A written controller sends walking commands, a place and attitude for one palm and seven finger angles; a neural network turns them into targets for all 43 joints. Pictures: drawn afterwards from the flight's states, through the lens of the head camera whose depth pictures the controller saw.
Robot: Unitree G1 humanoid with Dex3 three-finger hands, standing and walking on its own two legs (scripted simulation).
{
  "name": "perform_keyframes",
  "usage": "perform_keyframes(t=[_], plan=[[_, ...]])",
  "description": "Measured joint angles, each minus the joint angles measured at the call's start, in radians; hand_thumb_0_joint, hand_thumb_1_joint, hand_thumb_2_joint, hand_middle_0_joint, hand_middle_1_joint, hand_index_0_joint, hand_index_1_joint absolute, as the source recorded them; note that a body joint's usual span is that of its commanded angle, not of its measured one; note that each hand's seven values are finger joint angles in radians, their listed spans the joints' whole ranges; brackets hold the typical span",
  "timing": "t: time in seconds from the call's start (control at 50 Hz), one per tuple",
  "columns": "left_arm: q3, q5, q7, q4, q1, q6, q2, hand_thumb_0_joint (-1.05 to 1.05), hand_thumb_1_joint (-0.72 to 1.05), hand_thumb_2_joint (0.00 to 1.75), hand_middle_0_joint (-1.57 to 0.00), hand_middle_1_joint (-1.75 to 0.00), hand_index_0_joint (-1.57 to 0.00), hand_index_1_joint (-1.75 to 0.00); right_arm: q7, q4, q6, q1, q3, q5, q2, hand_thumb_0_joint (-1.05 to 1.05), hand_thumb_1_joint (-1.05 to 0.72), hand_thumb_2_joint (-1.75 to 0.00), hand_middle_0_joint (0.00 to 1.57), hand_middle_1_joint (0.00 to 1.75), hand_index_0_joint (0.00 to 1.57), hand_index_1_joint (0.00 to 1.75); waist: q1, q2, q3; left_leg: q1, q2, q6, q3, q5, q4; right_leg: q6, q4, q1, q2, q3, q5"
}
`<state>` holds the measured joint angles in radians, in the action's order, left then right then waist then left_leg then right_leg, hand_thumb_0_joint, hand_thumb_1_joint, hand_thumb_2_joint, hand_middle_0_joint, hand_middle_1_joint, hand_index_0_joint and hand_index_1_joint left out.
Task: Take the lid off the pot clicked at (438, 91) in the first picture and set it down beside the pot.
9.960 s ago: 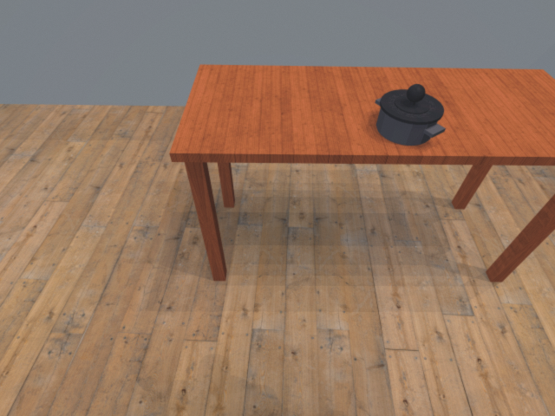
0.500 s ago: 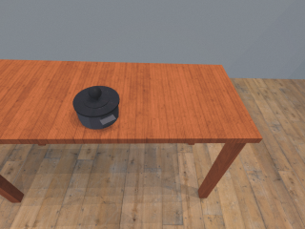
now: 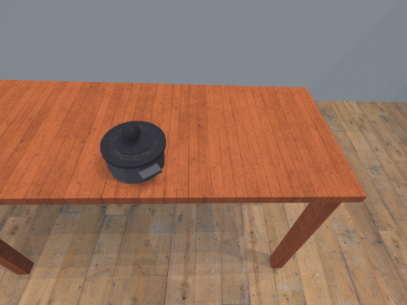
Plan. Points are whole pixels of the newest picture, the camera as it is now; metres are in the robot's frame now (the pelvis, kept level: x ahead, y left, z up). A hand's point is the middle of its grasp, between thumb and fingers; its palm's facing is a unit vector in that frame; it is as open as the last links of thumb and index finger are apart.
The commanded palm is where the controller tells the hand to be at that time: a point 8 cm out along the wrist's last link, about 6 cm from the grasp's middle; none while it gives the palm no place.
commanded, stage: look again from close up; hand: left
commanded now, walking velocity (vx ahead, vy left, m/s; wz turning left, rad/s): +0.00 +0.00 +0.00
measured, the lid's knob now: (131, 132) +0.49 +0.22 +0.04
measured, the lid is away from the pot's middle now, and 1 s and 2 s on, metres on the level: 0.00 0.00 0.00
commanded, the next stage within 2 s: shuffle to correct the standing spot in 0.46 s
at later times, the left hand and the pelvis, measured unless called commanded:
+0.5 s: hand out of the picture +0.00 +0.17 -0.18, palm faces +0.02 -0.99 -0.17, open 7.4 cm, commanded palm none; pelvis +0.01 +0.00 +0.00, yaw +0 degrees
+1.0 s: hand out of the picture -0.03 +0.21 -0.20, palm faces +0.13 -0.97 -0.19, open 7.4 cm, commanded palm none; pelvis +0.05 +0.04 -0.02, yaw +3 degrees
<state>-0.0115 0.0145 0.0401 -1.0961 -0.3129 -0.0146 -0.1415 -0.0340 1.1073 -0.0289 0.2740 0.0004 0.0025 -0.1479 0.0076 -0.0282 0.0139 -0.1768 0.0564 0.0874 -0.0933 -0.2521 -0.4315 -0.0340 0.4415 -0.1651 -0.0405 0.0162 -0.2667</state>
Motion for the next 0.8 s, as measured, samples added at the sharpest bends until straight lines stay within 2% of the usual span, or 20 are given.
perform_keyframes(t=[0.26, 0.6, 0.74, 0.8], plan=[[0.004, -0.002, 0.001, 0.000, 0.030, 0.004, -0.021, 0.00, 0.91, 0.89, -0.19, -0.30, -0.20, -0.30, 0.002, 0.019, 0.003, 0.005, 0.005, -0.001, 0.005, 0.01, -0.92, -0.90, 0.20, 0.30, 0.20, 0.30, -0.005, 0.002, 0.010, 0.039, 0.007, 0.004, -0.002, -0.006, 0.022, -0.006, -0.019, 0.037, -0.006, -0.003, -0.007], [0.000, -0.002, -0.002, -0.020, -0.001, 0.007, -0.005, 0.00, 0.91, 0.89, -0.19, -0.30, -0.20, -0.30, 0.004, 0.034, 0.003, 0.020, 0.008, 0.001, 0.017, 0.01, -0.91, -0.90, 0.20, 0.30, 0.20, 0.30, -0.001, 0.005, 0.017, 0.055, 0.010, 0.005, -0.002, 0.004, 0.042, -0.007, -0.035, 0.051, -0.008, -0.003, 0.001], [0.015, 0.011, -0.016, -0.002, -0.021, 0.017, -0.008, 0.00, 0.90, 0.89, -0.20, -0.30, -0.20, -0.30, 0.017, 0.011, 0.026, 0.049, -0.002, -0.005, 0.001, 0.01, -0.91, -0.90, 0.20, 0.30, 0.20, 0.30, 0.005, 0.012, 0.002, 0.016, 0.021, 0.011, 0.010, -0.032, -0.022, 0.013, 0.051, 0.009, -0.021, 0.011, -0.056], [0.026, 0.013, -0.019, 0.015, -0.037, 0.009, -0.010, 0.00, 0.90, 0.89, -0.20, -0.30, -0.20, -0.30, 0.022, -0.003, 0.036, 0.066, -0.008, -0.006, -0.016, 0.01, -0.91, -0.90, 0.20, 0.30, 0.20, 0.30, 0.011, 0.034, -0.008, -0.022, 0.015, 0.007, 0.031, -0.070, -0.089, 0.005, 0.072, 0.001, -0.018, 0.033, -0.078]])
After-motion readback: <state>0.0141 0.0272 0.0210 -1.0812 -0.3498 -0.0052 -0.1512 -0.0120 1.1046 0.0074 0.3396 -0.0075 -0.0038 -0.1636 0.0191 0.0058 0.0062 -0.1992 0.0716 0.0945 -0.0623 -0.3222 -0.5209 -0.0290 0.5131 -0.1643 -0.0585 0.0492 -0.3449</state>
